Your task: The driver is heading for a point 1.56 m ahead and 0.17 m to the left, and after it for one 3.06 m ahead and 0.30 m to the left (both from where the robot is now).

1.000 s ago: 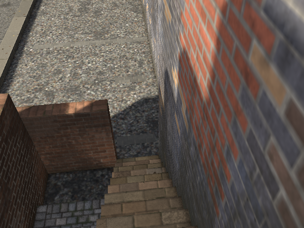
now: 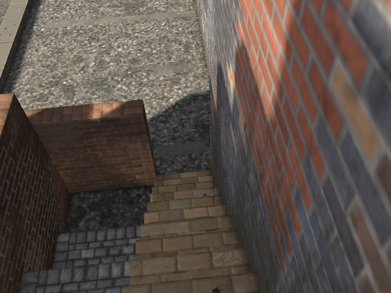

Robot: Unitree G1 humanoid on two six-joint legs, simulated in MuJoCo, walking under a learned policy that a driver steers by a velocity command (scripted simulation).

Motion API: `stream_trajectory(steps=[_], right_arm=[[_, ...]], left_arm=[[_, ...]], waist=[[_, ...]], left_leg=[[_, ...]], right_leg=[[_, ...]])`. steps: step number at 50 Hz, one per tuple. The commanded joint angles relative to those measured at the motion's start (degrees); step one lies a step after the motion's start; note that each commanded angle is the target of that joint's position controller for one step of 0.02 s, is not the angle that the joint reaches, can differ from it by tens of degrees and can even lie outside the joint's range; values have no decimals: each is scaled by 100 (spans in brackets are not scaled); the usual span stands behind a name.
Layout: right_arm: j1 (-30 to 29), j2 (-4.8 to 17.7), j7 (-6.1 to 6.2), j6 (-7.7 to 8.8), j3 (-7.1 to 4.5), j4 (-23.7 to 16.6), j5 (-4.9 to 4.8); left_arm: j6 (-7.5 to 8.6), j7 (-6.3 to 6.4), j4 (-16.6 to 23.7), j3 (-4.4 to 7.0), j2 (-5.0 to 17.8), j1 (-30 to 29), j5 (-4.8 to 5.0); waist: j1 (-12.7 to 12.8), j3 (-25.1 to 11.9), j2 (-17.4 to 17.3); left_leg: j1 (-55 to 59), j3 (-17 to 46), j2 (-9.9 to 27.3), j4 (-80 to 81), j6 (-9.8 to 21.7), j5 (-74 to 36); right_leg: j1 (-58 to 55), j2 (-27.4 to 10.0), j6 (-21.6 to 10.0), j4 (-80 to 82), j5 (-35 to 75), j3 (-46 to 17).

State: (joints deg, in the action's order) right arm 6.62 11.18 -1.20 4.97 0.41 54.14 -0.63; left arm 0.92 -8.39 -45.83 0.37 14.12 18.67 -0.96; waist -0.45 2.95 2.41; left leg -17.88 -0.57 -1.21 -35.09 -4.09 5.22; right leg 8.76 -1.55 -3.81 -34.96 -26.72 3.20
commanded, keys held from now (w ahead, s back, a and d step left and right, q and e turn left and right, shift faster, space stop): no key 1.00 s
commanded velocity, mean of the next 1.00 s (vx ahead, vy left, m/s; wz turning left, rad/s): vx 0.00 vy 0.00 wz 0.00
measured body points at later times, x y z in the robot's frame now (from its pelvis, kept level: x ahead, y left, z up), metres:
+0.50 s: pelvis -0.02 +0.00 +0.00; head +0.00 -0.02 +0.45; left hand +0.07 +0.23 -0.13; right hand +0.02 -0.22 -0.16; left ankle +0.01 +0.16 -0.72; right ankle -0.09 -0.06 -0.73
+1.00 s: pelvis -0.04 +0.01 -0.03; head -0.03 +0.00 +0.41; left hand -0.16 +0.17 -0.18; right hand +0.02 -0.21 -0.19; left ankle +0.02 +0.16 -0.71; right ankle -0.09 -0.06 -0.73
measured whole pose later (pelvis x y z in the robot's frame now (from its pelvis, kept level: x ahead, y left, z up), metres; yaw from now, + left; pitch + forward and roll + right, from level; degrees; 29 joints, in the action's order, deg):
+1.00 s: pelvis -0.04 +0.01 -0.03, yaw +1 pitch +0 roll +0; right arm 13.2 9.7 -0.9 3.1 -1.4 59.5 1.8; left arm 5.3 -3.9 -69.6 -1.6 3.0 28.5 -3.7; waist 2.6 1.0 -1.6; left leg -32.2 1.8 3.1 -54.9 -5.0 5.9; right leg 19.0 1.6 -4.8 -50.2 -31.4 6.1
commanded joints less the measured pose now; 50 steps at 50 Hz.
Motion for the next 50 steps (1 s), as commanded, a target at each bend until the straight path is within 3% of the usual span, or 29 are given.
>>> stream_trajectory(steps=[1,2,5,6,7,8,9,10,13,16,18,19,20,21,23,24,25,26,27,28,29,34,38,43,45,48,50], right_arm=[[-221,610,9,41,-160,-254,-30],[-134,584,45,43,-182,-273,19],[223,398,69,34,-127,-219,93],[481,197,26,72,-51,-185,84],[518,215,-24,69,-29,-135,47],[485,288,-61,56,-38,-136,-11],[335,506,-73,29,-108,-77,-75],[331,530,-63,16,-136,-71,-88],[560,410,-41,-42,-128,-6,23],[839,235,-59,-9,-50,110,-3],[758,263,-116,-27,-58,117,-57],[632,390,-126,-57,-104,145,-54],[703,387,-114,-64,-123,148,-34],[910,253,-93,-54,-92,162,-7],[836,191,-113,-88,-66,154,-32],[754,303,-114,-113,-108,181,-10],[978,166,-95,-83,-75,172,12],[954,132,-92,-88,-63,193,-19],[497,132,1,-56,-79,124,80],[542,232,79,-42,-140,160,37],[486,231,126,-32,-149,159,43],[421,172,114,-67,-195,174,160],[736,172,43,-85,-221,326,154],[989,142,-19,-117,-196,439,194],[1014,278,8,-166,-239,455,280],[1169,258,30,-177,-240,500,267],[1338,215,25,-172,-249,526,227]], left_arm=[[49,32,63,138,671,462,-82],[71,39,-3,135,701,532,-96],[155,27,-140,59,475,315,-56],[194,2,-23,76,475,2,41],[201,-16,3,51,401,-164,65],[197,-11,29,45,394,-201,64],[150,14,-129,24,380,48,-27],[138,24,-210,74,530,211,-98],[146,-7,-353,54,442,115,-75],[158,-30,-232,57,398,-269,22],[154,-3,-268,47,399,-268,-14],[116,8,-419,35,402,-71,-112],[113,11,-464,48,468,-39,-131],[134,-3,-359,92,531,-249,-67],[129,-15,-385,79,457,-329,-88],[93,-19,-514,50,381,-163,-183],[121,-27,-406,87,477,-414,-104],[121,-33,-417,79,405,-501,-104],[132,146,-689,82,323,-37,-273],[174,245,-961,56,191,672,-259],[213,301,-1135,43,121,963,-276],[332,386,-1418,16,-190,905,-246],[389,374,-1694,-47,-350,1048,-261],[423,398,-1964,-134,-577,1128,-261],[444,452,-2125,-87,-406,1265,-274],[489,475,-2325,-139,-630,1302,-295],[510,462,-2425,-156,-688,1338,-254]], waist=[[127,-309,67],[94,-371,211],[-44,-329,29],[-221,-315,132],[-270,-253,-50],[-254,-288,-77],[-70,-197,-68],[-27,-210,130],[-121,-302,66],[-259,-237,-5],[-222,-241,-4],[-100,-160,-63],[-123,-234,38],[-243,-334,209],[-234,-275,-49],[-137,-127,-131],[-294,-264,128],[-284,-233,-50],[123,-159,12],[339,-38,-172],[410,126,-196],[235,-40,-129],[60,-65,-130],[-4,-52,-170],[29,74,-1],[58,231,-77],[55,254,-139]], left_leg=[[-152,146,-35,-138,-224,-522],[-417,154,15,-372,-321,-138],[-383,227,192,-681,-399,-41],[18,113,206,-395,-187,-608],[325,121,167,-198,-58,-1153],[410,154,130,-39,20,-1424],[100,277,89,-143,-179,-1058],[-109,268,69,-319,-284,-754],[-67,248,102,-514,-364,-510],[471,183,98,-94,-90,-1211],[426,208,51,-12,-59,-1383],[209,304,28,-221,-240,-1022],[125,297,54,-341,-316,-814],[351,180,70,-127,-191,-1001],[560,208,28,-52,-128,-1131],[402,328,50,-327,-292,-770],[528,214,70,-244,-184,-904],[586,249,67,-185,-159,-1010],[-598,571,389,-187,-327,-924],[-1357,737,563,-116,-382,-661],[-1777,815,668,-97,-380,-672],[-1795,642,621,-387,-229,-845],[-1513,723,645,-799,-226,-600],[-1313,785,750,-1250,-225,-573],[-1221,796,784,-1635,-221,-443],[-1356,879,864,-1852,-215,-440],[-1287,861,877,-1932,-245,-417]], right_leg=[[-208,-831,20,488,4898,-741],[-377,-888,-113,408,4959,-791],[41,-927,-343,293,4676,-811],[456,-677,-259,279,4107,-566],[778,-527,-109,327,3786,-436],[767,-434,35,386,3671,-336],[462,-644,118,447,4337,-494],[238,-730,75,434,4629,-543],[261,-776,-133,288,4724,-520],[818,-456,-2,429,3609,-207],[696,-437,98,501,3599,-175],[531,-657,76,525,4086,-323],[408,-730,-26,477,4224,-348],[511,-524,-41,440,3904,-160],[706,-478,64,542,3625,-103],[721,-698,9,586,3863,-264],[777,-553,-60,527,3608,-131],[874,-516,-18,544,3523,-106],[-94,-818,-354,420,2604,-512],[-685,-1047,-558,478,2194,-825],[-815,-1148,-671,473,2085,-1056],[-489,-916,-650,294,3012,-1101],[122,-923,-661,143,3177,-1273],[914,-896,-611,-16,2233,-1410],[1336,-990,-734,93,1582,-1590],[1647,-1041,-728,56,883,-1685],[1859,-1041,-667,-10,539,-1665]])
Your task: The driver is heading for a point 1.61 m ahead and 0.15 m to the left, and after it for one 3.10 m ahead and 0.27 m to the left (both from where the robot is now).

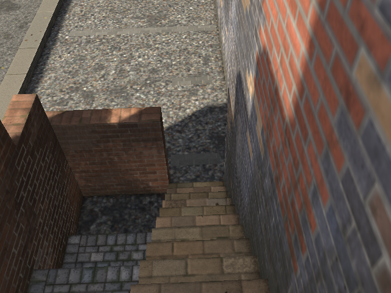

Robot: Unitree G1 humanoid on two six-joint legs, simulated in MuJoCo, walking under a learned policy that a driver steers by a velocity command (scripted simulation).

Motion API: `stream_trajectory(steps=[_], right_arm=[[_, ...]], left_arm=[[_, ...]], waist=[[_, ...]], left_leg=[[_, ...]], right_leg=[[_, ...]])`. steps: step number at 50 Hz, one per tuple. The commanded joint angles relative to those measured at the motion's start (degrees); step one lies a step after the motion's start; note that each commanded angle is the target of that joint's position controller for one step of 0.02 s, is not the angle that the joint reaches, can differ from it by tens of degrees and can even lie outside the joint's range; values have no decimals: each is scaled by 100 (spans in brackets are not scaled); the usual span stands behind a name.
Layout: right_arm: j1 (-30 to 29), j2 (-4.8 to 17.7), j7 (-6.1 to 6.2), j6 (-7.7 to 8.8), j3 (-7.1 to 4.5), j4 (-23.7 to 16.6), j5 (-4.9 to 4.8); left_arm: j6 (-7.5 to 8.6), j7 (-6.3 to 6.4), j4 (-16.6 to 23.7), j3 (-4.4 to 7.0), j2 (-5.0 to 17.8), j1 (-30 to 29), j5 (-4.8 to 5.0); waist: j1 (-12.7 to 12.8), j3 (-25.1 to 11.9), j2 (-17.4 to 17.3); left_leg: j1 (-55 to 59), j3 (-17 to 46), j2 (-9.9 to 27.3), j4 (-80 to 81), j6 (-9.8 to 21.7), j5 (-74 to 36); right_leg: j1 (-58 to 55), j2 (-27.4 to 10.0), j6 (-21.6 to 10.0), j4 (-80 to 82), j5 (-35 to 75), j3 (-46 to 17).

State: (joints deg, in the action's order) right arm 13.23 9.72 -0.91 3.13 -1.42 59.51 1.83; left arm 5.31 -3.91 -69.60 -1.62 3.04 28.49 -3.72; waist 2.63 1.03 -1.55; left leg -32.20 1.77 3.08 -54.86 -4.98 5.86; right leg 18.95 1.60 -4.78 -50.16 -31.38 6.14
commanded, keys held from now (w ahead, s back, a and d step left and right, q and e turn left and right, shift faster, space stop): no key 0.56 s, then w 0.44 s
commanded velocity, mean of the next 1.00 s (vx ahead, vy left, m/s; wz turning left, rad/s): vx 0.12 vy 0.00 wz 0.00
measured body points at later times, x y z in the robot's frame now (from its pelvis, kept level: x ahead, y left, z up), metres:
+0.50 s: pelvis +0.00 +0.00 +0.00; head -0.01 -0.01 +0.45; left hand +0.03 +0.21 -0.15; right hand -0.02 -0.19 -0.16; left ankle +0.06 +0.16 -0.68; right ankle -0.04 -0.07 -0.69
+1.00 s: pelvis +0.08 +0.07 -0.08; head +0.08 +0.07 +0.37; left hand -0.11 +0.23 -0.21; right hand +0.15 -0.17 -0.23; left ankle +0.18 +0.21 -0.81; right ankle -0.04 -0.07 -0.69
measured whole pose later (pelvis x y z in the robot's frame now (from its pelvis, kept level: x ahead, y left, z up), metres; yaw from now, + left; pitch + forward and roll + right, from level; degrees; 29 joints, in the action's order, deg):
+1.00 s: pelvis +0.08 +0.07 -0.08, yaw +0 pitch +2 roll -3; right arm 15.2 13.4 0.3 1.3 -0.1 60.2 1.0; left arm 4.4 -1.4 -66.2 0.4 5.3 37.6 -5.7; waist 8.9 -3.8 -3.0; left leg -24.7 1.1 5.6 -27.3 -2.9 -10.5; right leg 21.8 -3.6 2.1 -72.1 -51.7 4.6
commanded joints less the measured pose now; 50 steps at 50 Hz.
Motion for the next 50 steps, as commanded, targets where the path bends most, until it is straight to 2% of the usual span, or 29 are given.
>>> stream_trajectory(steps=[1,5,8,9,15,16,20,22,26,28,31,33,34,35,36,37,38,39,40,41,42,43,44,45,46,47,48,49,50], right_arm=[[694,344,-7,22,-63,-9,-29],[805,248,-9,78,-21,34,-78],[975,83,-27,117,53,122,-116],[942,53,-24,126,83,109,-150],[872,-18,-48,153,170,140,-162],[1000,-83,-65,166,181,209,-210],[850,-154,-64,194,168,233,-159],[788,-212,-43,200,166,253,-168],[835,-166,-27,199,143,293,-147],[1002,-140,-30,212,122,366,-90],[1123,80,46,193,35,399,-69],[896,278,178,164,-47,241,5],[701,316,248,152,-69,138,31],[370,424,294,113,-86,15,162],[163,388,328,106,-65,-80,146],[87,346,334,100,-44,-95,163],[129,307,332,95,-14,-87,222],[33,290,270,64,-10,-145,312],[65,338,226,53,-15,-122,317],[801,332,90,37,35,230,276],[623,335,-19,-12,52,127,290],[642,391,-44,-9,36,63,171],[653,438,-54,-16,2,68,89],[425,501,4,-67,41,3,-22],[74,483,45,-110,84,-136,-54],[-295,524,80,-125,106,-312,-91],[-643,521,144,-129,139,-411,-140],[-818,428,178,-132,202,-448,-185],[-638,438,170,-134,209,-337,-105]], left_arm=[[80,11,-51,40,406,281,22],[110,-17,23,29,391,-31,30],[116,-57,121,22,393,-301,62],[100,-71,137,4,327,-418,72],[67,-106,277,-30,294,-887,112],[71,-135,286,-66,208,-852,136],[55,-159,344,-2,509,-995,120],[49,-181,346,19,549,-1003,98],[50,-210,401,33,604,-1120,116],[80,-218,455,61,718,-1194,106],[80,-112,372,167,910,-741,112],[105,22,173,281,1041,-29,-3],[123,86,35,298,949,384,-84],[137,162,-189,389,1094,830,-224],[122,194,-313,310,739,1120,-294],[103,191,-355,267,516,1191,-306],[99,184,-250,236,413,1001,-287],[49,186,-183,251,320,979,-226],[41,186,-162,223,223,1047,-239],[58,236,132,184,291,571,-77],[39,250,413,162,389,136,-208],[64,200,618,214,715,-109,-280],[74,179,802,266,915,-127,-230],[102,185,686,263,903,300,-215],[57,238,597,264,838,619,-150],[29,267,548,299,1016,940,-110],[-26,295,512,328,1069,1199,-127],[-130,320,359,333,1014,1514,-224],[-200,293,279,337,1023,1685,-233]], waist=[[-249,464,285],[-242,475,289],[-271,459,192],[-263,394,115],[-282,308,65],[-294,224,-33],[-306,198,160],[-297,221,123],[-321,214,181],[-358,288,261],[-154,631,360],[179,786,435],[352,807,407],[512,825,517],[553,730,286],[522,651,234],[427,489,373],[366,452,322],[330,524,335],[90,596,135],[-89,541,364],[-216,582,568],[-196,666,816],[7,730,830],[234,846,704],[518,868,631],[750,932,664],[867,1068,773],[850,1006,894]], left_leg=[[196,590,437,15,-161,-455],[513,468,391,-10,-213,-334],[711,418,378,10,-271,-363],[608,452,426,108,-260,-490],[606,255,448,657,-260,-742],[540,290,409,683,-279,-696],[604,204,366,734,-249,-715],[635,229,349,675,-254,-727],[675,300,355,560,-288,-637],[845,308,318,278,-327,-499],[208,378,244,-253,-312,-267],[-1132,608,265,-531,-157,-112],[-1858,762,297,-527,-40,-127],[-2572,845,375,-574,142,-293],[-3109,1049,445,-314,269,-457],[-3196,1008,452,-228,334,-558],[-2872,870,371,-301,415,-664],[-2933,585,334,-383,462,-631],[-2749,458,316,-485,510,-750],[-1808,445,428,683,430,-2363],[-219,-12,292,746,479,-2584],[749,-277,100,372,388,-2345],[1116,-447,-36,430,244,-1909],[1043,-328,25,856,104,-1631],[574,-74,205,1779,129,-1787],[246,-61,242,2408,140,-1483],[43,-11,304,2970,164,-1306],[133,89,421,3548,201,-1636],[331,38,473,3940,260,-1744]], right_leg=[[948,-1307,-516,1476,926,-1882],[1263,-1150,-363,1339,802,-1549],[1395,-1054,-303,1229,877,-1357],[1242,-1046,-280,1137,1102,-1293],[776,-865,-190,1116,1911,-1024],[549,-866,-171,1163,1927,-1017],[381,-880,-213,1233,2526,-968],[376,-938,-278,1312,2609,-1018],[509,-1014,-358,1391,2421,-1146],[878,-1014,-387,1484,1967,-1225],[1087,-1265,-658,1924,-142,-1868],[402,-1671,-1127,1993,-481,-2636],[-78,-1845,-1348,1964,-394,-2984],[-505,-2073,-1724,1922,-177,-3369],[-928,-2114,-1746,1875,-7,-3517],[-920,-2055,-1728,1740,187,-3480],[-591,-1809,-1627,1652,353,-3185],[-409,-1784,-1589,1449,179,-3022],[-10,-1687,-1518,1329,119,-2899],[859,-1303,-1089,745,37,-2067],[2206,-1037,-761,688,-350,-1516],[3102,-1048,-645,855,-914,-1309],[3262,-1102,-566,932,-1379,-1218],[2941,-1257,-564,885,-1663,-1408],[2199,-1429,-576,618,-1682,-1732],[1549,-1583,-672,463,-1710,-2019],[1053,-1685,-742,501,-1641,-2362],[749,-1780,-702,387,-1348,-2535],[574,-1767,-634,38,-1085,-2520]])
Velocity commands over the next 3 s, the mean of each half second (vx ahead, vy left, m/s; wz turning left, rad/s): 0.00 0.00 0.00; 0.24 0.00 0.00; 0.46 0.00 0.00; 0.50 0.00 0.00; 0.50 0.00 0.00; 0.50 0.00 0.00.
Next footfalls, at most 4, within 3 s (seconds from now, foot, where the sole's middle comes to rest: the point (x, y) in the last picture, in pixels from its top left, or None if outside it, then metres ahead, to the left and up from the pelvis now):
1.08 left None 0.20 0.23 -0.95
1.70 right None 0.48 0.02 -1.16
2.10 left None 0.68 0.17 -1.38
2.48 right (220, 277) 0.90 -0.02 -1.59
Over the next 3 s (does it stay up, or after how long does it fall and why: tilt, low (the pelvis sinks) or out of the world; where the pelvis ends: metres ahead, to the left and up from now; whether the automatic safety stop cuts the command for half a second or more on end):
stays up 1.09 0.10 -1.05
